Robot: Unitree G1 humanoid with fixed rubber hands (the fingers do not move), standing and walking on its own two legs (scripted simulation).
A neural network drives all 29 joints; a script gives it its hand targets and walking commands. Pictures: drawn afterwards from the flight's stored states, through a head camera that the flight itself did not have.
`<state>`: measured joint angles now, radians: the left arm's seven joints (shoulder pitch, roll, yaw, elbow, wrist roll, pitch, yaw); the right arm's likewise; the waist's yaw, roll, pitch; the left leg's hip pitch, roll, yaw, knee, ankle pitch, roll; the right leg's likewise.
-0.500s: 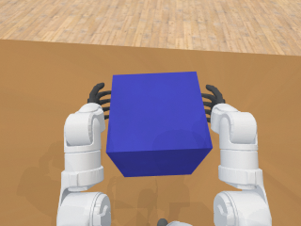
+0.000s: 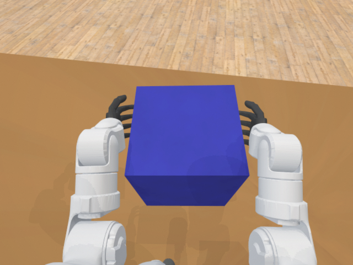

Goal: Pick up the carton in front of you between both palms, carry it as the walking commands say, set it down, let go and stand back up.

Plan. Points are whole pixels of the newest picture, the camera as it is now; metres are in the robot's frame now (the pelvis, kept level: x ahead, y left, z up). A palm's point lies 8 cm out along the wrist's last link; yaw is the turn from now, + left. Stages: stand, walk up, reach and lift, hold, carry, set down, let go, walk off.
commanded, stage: carry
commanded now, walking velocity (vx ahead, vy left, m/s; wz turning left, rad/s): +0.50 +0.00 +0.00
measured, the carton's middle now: (185, 152) +0.36 +0.01 +0.04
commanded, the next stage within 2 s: none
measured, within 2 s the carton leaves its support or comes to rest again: neither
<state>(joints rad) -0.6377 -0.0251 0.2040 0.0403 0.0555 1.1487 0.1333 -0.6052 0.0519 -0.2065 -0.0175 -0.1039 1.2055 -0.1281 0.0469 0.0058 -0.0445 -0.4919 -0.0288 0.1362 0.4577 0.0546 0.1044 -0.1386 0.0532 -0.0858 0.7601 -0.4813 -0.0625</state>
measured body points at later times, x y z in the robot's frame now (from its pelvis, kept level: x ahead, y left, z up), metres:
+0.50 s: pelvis +0.31 -0.01 -0.02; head +0.32 -0.01 +0.43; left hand +0.68 +0.14 +0.10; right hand +0.67 -0.17 +0.10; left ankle +0.12 +0.06 -0.71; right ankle +0.42 -0.07 -0.75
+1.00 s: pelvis +0.60 +0.01 -0.05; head +0.62 +0.01 +0.40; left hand +0.97 +0.18 +0.08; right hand +0.97 -0.13 +0.08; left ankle +0.73 +0.07 -0.77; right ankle +0.43 -0.07 -0.74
